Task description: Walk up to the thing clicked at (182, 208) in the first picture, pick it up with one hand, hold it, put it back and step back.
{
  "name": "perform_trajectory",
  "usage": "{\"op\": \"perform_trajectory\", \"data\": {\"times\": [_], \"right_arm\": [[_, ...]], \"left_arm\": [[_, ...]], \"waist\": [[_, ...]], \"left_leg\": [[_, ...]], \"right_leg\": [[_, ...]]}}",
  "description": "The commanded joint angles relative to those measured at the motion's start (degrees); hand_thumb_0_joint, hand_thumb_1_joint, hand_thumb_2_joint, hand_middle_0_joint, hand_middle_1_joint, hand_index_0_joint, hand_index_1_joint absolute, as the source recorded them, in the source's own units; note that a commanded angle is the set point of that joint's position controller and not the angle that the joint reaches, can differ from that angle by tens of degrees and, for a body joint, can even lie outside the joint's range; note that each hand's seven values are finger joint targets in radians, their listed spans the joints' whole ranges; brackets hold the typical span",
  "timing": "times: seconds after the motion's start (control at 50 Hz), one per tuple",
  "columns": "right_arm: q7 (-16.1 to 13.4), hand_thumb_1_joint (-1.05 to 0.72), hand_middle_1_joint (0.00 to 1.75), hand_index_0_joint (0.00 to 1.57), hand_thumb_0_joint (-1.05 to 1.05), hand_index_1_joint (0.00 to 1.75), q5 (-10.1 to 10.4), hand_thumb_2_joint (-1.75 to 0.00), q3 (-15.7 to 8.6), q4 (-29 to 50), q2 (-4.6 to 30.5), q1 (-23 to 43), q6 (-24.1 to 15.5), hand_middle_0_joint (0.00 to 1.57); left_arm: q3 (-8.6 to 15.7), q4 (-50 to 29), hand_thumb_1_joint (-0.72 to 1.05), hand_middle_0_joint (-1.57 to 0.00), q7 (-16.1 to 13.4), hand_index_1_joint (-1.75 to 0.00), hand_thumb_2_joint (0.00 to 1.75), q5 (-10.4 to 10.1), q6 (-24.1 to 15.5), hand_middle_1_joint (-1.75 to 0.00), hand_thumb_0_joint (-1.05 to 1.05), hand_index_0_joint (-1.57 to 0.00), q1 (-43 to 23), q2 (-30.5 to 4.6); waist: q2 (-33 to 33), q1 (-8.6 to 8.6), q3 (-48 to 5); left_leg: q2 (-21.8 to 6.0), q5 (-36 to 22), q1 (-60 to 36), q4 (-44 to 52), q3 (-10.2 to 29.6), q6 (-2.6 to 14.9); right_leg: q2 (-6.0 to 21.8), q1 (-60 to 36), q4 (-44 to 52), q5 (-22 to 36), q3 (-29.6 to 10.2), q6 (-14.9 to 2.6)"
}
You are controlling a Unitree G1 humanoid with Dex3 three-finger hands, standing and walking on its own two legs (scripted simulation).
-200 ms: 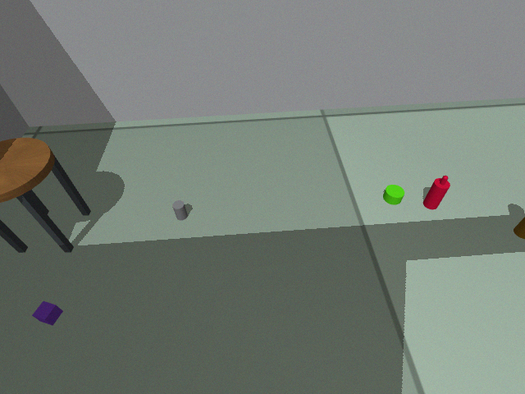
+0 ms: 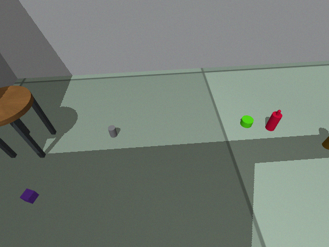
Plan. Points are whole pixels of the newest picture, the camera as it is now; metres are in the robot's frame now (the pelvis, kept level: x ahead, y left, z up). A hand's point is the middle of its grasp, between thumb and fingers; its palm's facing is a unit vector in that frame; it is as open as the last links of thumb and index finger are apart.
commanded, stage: stand
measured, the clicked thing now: (112, 131) +1.06 +0.44 -0.74
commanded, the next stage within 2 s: walk up in 0.92 s
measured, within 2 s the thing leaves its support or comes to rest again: neither
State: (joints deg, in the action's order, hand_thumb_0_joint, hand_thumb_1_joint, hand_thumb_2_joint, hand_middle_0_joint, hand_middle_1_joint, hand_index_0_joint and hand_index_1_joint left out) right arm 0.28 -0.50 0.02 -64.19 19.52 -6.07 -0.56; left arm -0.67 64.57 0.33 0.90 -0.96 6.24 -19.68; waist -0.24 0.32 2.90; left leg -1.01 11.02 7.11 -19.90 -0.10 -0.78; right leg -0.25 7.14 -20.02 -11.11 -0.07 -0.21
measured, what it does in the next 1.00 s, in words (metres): stands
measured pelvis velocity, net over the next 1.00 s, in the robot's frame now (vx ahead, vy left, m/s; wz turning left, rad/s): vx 0.00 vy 0.01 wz -0.07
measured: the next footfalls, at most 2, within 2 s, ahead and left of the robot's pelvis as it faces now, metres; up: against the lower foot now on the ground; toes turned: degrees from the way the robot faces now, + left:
right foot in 1.54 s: -0.01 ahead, -0.09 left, +0.00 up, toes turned -40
left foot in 1.92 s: +0.21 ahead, +0.06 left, +0.00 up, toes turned -56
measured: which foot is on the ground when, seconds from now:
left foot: down 0.00-1.00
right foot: down 0.00-1.00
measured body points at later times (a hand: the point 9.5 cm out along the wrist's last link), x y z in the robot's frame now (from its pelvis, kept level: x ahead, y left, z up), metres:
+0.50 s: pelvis +0.01 +0.00 +0.00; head +0.02 +0.00 +0.45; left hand +0.08 +0.30 -0.13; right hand +0.09 -0.30 -0.13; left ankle +0.00 +0.13 -0.75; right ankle +0.00 -0.12 -0.75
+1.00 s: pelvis +0.00 +0.01 -0.01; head +0.02 +0.00 +0.44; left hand +0.08 +0.31 -0.13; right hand +0.09 -0.30 -0.13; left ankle +0.00 +0.13 -0.75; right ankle +0.00 -0.12 -0.75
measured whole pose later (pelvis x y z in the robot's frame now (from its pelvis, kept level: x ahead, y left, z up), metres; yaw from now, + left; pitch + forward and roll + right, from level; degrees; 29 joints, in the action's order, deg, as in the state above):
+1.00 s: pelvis +0.00 +0.01 -0.01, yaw -4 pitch -2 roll -1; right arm 1.4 -1.1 -2.9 -59.5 21.6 -3.5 0.8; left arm 0.8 59.4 0.6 1.9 0.2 9.9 -19.5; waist -1.6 1.0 4.8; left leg -2.1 15.1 10.0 -26.7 -3.3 0.1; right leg -1.6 10.6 -24.6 -12.4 -4.0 0.1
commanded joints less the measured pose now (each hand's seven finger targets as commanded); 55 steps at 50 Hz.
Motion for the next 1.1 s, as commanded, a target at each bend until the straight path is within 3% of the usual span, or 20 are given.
{"op": "perform_trajectory", "data": {"times": [0.0,0.36,0.88,0.9,0.92,0.94,0.98,1.02,1.04,1.06,1.08], "right_arm": [[-0.75,-0.9,0.3,0.2,0.0,0.3,0.01,-0.9,-2.18,3.52,12.02,1.96,-1.43,0.2],[-0.91,-0.9,0.3,0.2,0.0,0.3,0.0,-0.9,-2.02,3.35,12.25,1.87,-1.24,0.2],[-0.91,-0.9,0.3,0.2,0.0,0.3,-0.09,-0.9,-1.95,3.54,12.31,1.29,-1.29,0.2],[-0.08,-0.9,0.3,0.2,0.0,0.3,-1.17,-0.9,-7.43,8.34,19.58,5.97,-0.61,0.2],[0.12,-0.9,0.3,0.2,0.0,0.3,-1.08,-0.9,-7.28,10.24,17.34,5.88,-0.23,0.2],[0.4,-0.9,0.3,0.2,0.0,0.3,-0.98,-0.9,-7.27,11.48,15.99,5.84,0.12,0.2],[0.91,-0.9,0.3,0.2,0.0,0.3,-0.25,-0.9,-7.38,13.21,14.68,4.52,0.57,0.2],[1.33,-0.9,0.3,0.2,0.0,0.3,-0.27,-0.9,-7.82,15.38,13.73,3.67,1.0,0.2],[1.41,-0.9,0.3,0.2,0.0,0.3,-0.06,-0.9,-7.83,15.98,13.45,2.24,0.95,0.2],[1.43,-0.9,0.3,0.2,0.0,0.3,0.02,-0.9,-8.12,16.2,13.46,1.29,0.86,0.2],[1.27,-0.9,0.3,0.2,0.0,0.3,0.01,-0.9,-8.6,16.36,14.41,-0.8,0.68,0.2]], "left_arm": [[2.58,-3.5,0.9,-0.2,-0.95,-0.3,0.9,-0.42,-1.23,-0.3,0.0,-0.2,-2.49,-12.17],[2.62,-3.56,0.9,-0.2,-1.01,-0.3,0.9,-0.37,-1.09,-0.3,0.0,-0.2,-2.3,-11.91],[2.95,-3.38,0.9,-0.2,-0.96,-0.3,0.9,-0.33,-1.02,-0.3,0.0,-0.2,-1.88,-12.26],[5.1,-9.21,0.9,-0.2,-0.67,-0.3,0.9,0.75,0.47,-0.3,0.0,-0.2,0.44,-15.94],[5.29,-10.08,0.9,-0.2,-0.72,-0.3,0.9,0.78,0.53,-0.3,0.0,-0.2,1.67,-15.82],[5.6,-10.82,0.9,-0.2,-0.81,-0.3,0.9,0.96,0.61,-0.3,0.0,-0.2,2.73,-15.86],[6.92,-13.85,0.9,-0.2,-0.85,-0.3,0.9,1.92,0.27,-0.3,0.0,-0.2,2.25,-17.84],[7.21,-16.94,0.9,-0.2,-0.88,-0.3,0.9,2.38,0.1,-0.3,0.0,-0.2,2.73,-17.22],[7.24,-18.54,0.9,-0.2,-0.95,-0.3,0.9,2.51,0.05,-0.3,0.0,-0.2,2.47,-17.13],[7.25,-19.67,0.9,-0.2,-0.9,-0.3,0.9,2.24,0.1,-0.3,0.0,-0.2,2.22,-15.99],[6.94,-21.19,0.9,-0.2,-0.8,-0.3,0.9,1.97,0.17,-0.3,0.0,-0.2,1.09,-14.71]], "waist": [[0.14,-0.28,-4.6],[-0.18,-0.23,-4.95],[-0.2,-0.32,-3.94],[-3.06,-1.55,0.57],[-2.31,-1.32,-0.03],[-0.2,-0.89,-0.1],[8.06,-1.21,-2.38],[12.65,-1.49,-4.49],[13.7,-2.24,-5.47],[12.08,-3.0,-7.01],[8.45,-4.51,-8.8]], "left_leg": [[-6.37,-9.01,-1.98,2.85,5.15,2.33],[-6.41,-10.42,-2.39,2.53,4.8,2.3],[-6.46,-8.81,-2.34,3.63,5.2,2.42],[-2.93,-1.57,-6.25,-6.78,-2.58,2.48],[-2.71,0.55,-4.49,-9.81,-0.05,2.96],[-2.38,5.07,-2.75,-11.03,0.58,3.33],[-0.97,10.81,4.3,-14.69,3.55,3.04],[0.62,19.63,6.31,-19.21,7.08,3.45],[0.49,19.44,5.82,-18.77,9.0,3.63],[0.01,18.81,4.05,-15.08,9.44,3.87],[-2.77,13.53,-2.09,-7.54,11.13,4.7]], "right_leg": [[7.22,-0.17,3.08,8.96,-5.17,-1.38],[7.66,-1.64,3.91,11.85,-5.26,-1.29],[7.8,-1.79,4.78,9.66,-5.17,-1.25],[7.51,10.79,0.24,19.37,-14.1,-3.86],[8.71,12.38,-2.06,20.64,-16.77,-5.1],[9.22,12.48,-2.23,17.38,-18.6,-6.11],[11.52,9.23,-1.49,15.6,-27.55,-9.3],[12.99,8.81,-1.81,17.18,-33.6,-11.33],[12.89,9.15,-2.76,18.44,-34.85,-11.36],[10.61,9.36,-4.07,18.92,-32.07,-10.14],[6.87,13.38,-8.06,18.62,-27.25,-7.36]]}}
